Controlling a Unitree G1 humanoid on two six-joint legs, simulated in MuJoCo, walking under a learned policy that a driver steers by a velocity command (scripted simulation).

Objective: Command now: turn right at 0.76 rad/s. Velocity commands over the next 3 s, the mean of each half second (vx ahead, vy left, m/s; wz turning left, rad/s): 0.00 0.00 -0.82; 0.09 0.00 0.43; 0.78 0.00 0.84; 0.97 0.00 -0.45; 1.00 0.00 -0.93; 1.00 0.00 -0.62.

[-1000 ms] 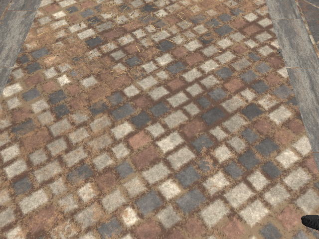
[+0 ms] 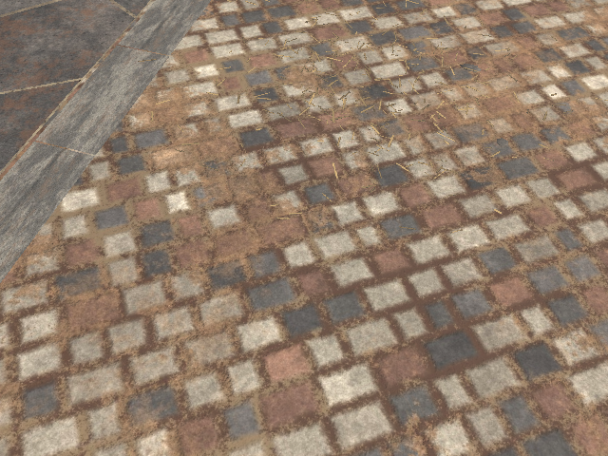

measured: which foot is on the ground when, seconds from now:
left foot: down 0.00-0.24, up 0.26-0.64, down 0.66-0.96, up 0.98-1.00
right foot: up 0.00-0.22, down 0.24-0.70, up 0.72-0.94, down 0.96-1.00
